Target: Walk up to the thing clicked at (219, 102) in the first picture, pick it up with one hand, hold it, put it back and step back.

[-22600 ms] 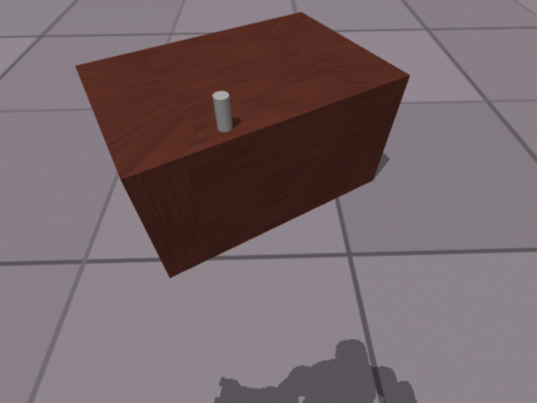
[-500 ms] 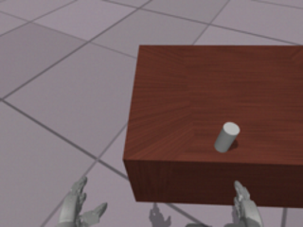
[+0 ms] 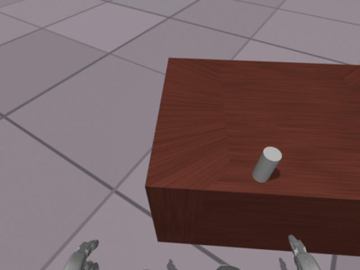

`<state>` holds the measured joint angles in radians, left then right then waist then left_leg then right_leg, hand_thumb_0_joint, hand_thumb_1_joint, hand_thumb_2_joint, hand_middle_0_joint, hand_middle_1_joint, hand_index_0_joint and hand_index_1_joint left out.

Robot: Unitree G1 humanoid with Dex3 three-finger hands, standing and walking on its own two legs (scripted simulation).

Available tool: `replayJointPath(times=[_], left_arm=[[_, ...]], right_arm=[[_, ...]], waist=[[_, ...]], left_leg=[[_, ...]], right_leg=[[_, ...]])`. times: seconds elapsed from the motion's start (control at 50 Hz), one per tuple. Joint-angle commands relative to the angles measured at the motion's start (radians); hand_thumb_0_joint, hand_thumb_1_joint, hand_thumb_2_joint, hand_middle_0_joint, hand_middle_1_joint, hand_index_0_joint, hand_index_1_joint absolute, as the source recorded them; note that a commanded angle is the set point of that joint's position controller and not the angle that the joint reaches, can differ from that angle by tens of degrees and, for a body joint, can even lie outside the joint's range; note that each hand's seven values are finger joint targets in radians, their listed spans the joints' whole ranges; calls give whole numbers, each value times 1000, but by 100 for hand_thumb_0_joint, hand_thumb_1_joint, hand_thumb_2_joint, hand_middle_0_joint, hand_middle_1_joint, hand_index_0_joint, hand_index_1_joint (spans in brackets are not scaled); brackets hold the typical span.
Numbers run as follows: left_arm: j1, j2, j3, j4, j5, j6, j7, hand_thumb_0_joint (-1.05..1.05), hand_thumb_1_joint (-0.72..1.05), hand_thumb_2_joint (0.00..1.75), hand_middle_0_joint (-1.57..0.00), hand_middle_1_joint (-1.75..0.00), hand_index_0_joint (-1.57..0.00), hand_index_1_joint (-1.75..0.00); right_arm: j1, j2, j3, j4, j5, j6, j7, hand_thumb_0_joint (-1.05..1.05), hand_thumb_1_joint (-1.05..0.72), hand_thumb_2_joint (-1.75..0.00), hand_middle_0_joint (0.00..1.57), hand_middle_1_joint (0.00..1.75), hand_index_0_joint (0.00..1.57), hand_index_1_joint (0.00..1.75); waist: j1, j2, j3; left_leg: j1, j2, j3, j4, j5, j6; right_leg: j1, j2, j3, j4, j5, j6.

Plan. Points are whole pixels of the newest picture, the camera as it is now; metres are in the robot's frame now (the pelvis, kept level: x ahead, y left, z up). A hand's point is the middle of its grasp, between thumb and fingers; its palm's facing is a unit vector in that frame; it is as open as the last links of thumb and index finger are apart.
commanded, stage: home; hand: right
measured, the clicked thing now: (265, 165) +0.42 -0.23 -0.07
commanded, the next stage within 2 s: stand in 1.80 s
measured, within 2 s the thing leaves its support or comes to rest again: neither
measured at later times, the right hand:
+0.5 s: hand out of the picture +0.06 -0.27 -0.12, palm faces -0.05 +0.93 -0.37, open 17.5 cm
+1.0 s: hand out of the picture +0.04 -0.27 -0.11, palm faces -0.05 +0.93 -0.37, open 17.4 cm
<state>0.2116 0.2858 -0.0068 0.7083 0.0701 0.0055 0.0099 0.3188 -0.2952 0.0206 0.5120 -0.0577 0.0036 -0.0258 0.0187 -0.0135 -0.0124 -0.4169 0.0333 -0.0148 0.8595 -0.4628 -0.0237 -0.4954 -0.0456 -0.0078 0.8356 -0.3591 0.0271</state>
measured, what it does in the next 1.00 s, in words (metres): stands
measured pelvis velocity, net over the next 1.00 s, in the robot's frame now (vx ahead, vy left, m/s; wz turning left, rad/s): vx -0.01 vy -0.01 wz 0.00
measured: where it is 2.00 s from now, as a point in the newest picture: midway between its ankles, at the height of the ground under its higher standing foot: outside the picture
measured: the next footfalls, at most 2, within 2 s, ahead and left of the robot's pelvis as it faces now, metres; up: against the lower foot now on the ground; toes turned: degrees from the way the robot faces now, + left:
none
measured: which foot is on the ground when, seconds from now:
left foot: down 0.00-1.00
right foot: down 0.00-1.00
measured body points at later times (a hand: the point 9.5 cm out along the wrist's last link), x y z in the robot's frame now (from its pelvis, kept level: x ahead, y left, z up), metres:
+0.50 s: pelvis +0.00 -0.02 +0.03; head -0.01 -0.01 +0.48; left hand +0.08 +0.27 -0.10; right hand +0.06 -0.32 -0.09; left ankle -0.01 +0.14 -0.70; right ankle +0.05 -0.14 -0.70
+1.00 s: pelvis -0.01 -0.01 +0.04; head -0.01 +0.00 +0.49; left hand +0.05 +0.29 -0.09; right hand +0.04 -0.32 -0.09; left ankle -0.01 +0.14 -0.70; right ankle +0.05 -0.14 -0.70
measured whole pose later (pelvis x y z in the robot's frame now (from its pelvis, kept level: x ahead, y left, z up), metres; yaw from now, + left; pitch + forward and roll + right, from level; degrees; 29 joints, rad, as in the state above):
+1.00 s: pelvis -0.01 -0.01 +0.04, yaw +0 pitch -4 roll +0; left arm 0.14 0.36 0.01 1.16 0.02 0.01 -0.02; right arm 0.20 -0.36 0.02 1.09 -0.02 -0.01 -0.01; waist 0.01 -0.01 0.05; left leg -0.13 0.04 -0.01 0.41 -0.23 -0.04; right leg -0.20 -0.03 -0.02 0.40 -0.14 0.02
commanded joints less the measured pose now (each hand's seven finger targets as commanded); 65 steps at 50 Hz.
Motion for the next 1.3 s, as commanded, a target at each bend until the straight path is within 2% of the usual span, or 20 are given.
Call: replayJointPath(times=[0.0,0.08,0.1,0.18,0.24,0.3,0.38,0.42,0.52,0.56,0.68,0.72,0.78,0.84,0.88,1.0,1.08,1.14,1.22,1.28], left_arm=[[-49,188,72,-49,-22,-41,-11,0,90,90,-20,-30,-20,-30],[-77,214,74,19,-27,-41,-11,0,90,90,-20,-30,-20,-30],[-69,215,74,37,-28,-42,-10,0,90,90,-20,-30,-20,-30],[-79,243,76,106,-33,-39,-6,0,90,90,-20,-30,-20,-30],[-77,250,71,149,-40,-35,-6,0,90,90,-20,-30,-20,-30],[-93,261,69,194,-43,-27,-5,0,90,90,-20,-30,-20,-30],[-105,270,61,242,-49,-28,-4,0,90,90,-20,-30,-20,-30],[-96,268,59,266,-52,-28,-3,0,90,90,-20,-30,-20,-30],[-117,268,55,310,-54,-22,-7,0,90,90,-20,-31,-20,-30],[-126,270,56,324,-53,-22,-7,0,90,90,-20,-30,-20,-30],[-136,268,53,353,-53,-24,-9,0,90,90,-20,-30,-20,-30],[-146,274,52,358,-51,-22,-10,0,90,90,-20,-31,-20,-30],[-150,274,51,363,-54,-19,-11,0,90,90,-20,-31,-20,-30],[-132,266,49,373,-58,-18,-13,0,90,90,-20,-31,-20,-30],[-127,272,50,382,-55,-16,-14,0,90,90,-20,-31,-20,-30],[-124,268,46,392,-56,-22,-13,0,90,90,-20,-31,-20,-31],[-134,273,44,395,-57,-26,-9,0,90,90,-20,-31,-20,-31],[-132,274,44,402,-60,-27,-8,0,90,90,-20,-31,-20,-31],[-133,272,45,403,-60,-29,-6,0,90,90,-20,-31,-20,-30],[-130,266,43,407,-61,-26,-7,0,90,90,-20,-31,-20,-30]], right_arm=[[-70,-191,-87,-10,17,-60,0,0,53,-6,5,5,5,5],[-49,-210,-85,102,15,-55,3,0,54,-6,5,5,5,5],[-55,-219,-87,126,18,-56,3,0,54,-6,5,5,5,5],[-63,-226,-82,205,23,-49,-1,0,55,-5,5,5,5,5],[-74,-250,-77,266,27,-46,-3,0,55,-5,5,5,5,5],[-80,-254,-67,319,27,-42,-4,0,58,-3,5,5,5,5],[-85,-257,-54,379,32,-41,-6,0,57,-4,5,5,5,5],[-109,-266,-53,400,34,-42,-5,0,55,-5,5,5,5,5],[-129,-272,-46,448,35,-39,-4,0,54,-6,5,5,5,5],[-130,-268,-45,464,36,-38,-2,0,54,-6,5,5,5,5],[-142,-268,-44,493,37,-37,1,0,54,-6,5,5,5,5],[-138,-268,-42,502,39,-33,3,0,54,-6,5,5,5,5],[-135,-271,-45,515,36,-29,5,0,56,-4,5,5,5,5],[-156,-281,-48,516,36,-30,4,0,55,-5,5,5,5,5],[-163,-279,-46,517,38,-31,5,0,53,-6,5,5,5,5],[-174,-287,-45,527,41,-36,5,0,52,-7,5,6,5,6],[-165,-278,-43,537,44,-33,6,0,53,-6,5,5,5,5],[-167,-277,-42,544,44,-31,8,0,55,-5,5,5,5,5],[-174,-280,-42,545,45,-30,6,0,53,-6,5,5,5,5],[-185,-277,-40,548,46,-29,6,0,54,-5,5,5,5,5]], waist=[[3,29,-53],[-14,-14,-14],[-10,-12,-33],[-17,-48,-41],[-11,-4,-35],[-11,-7,-1],[-19,-11,1],[-10,5,-16],[-4,15,43],[-5,10,51],[-8,13,52],[-14,-1,81],[-13,-1,83],[-4,40,59],[-3,29,71],[-5,41,35],[-16,5,20],[-16,6,29],[-18,0,7],[-15,15,24]], left_leg=[[-25,39,-62,-235,150,69],[31,33,-60,-249,172,67],[56,36,-61,-241,212,66],[98,31,-45,-264,232,60],[131,47,-60,-304,272,59],[125,58,-69,-372,236,55],[165,65,-64,-414,298,45],[190,68,-60,-423,327,40],[156,77,-70,-510,218,38],[167,72,-66,-521,202,35],[181,77,-68,-542,198,37],[180,69,-65,-547,147,36],[181,69,-65,-555,121,38],[146,85,-83,-583,96,43],[147,83,-89,-597,58,40],[168,94,-92,-596,160,43],[224,89,-73,-562,256,45],[231,85,-68,-560,264,44],[254,90,-64,-559,330,42],[250,91,-65,-569,304,39]], right_leg=[[152,-22,65,-171,106,-73],[139,-45,100,-241,88,-80],[166,-48,97,-243,132,-84],[206,-69,126,-305,160,-90],[235,-64,114,-326,195,-84],[263,-61,115,-368,134,-79],[305,-67,115,-411,206,-70],[334,-68,110,-426,250,-68],[350,-58,101,-472,141,-55],[347,-58,104,-489,104,-53],[359,-61,102,-520,116,-43],[318,-60,105,-545,45,-38],[307,-64,114,-557,2,-41],[359,-59,100,-526,74,-42],[340,-55,97,-524,46,-41],[381,-64,90,-504,167,-42],[366,-75,95,-526,195,-44],[368,-76,95,-535,197,-41],[386,-79,87,-527,286,-38],[380,-76,81,-532,254,-35]])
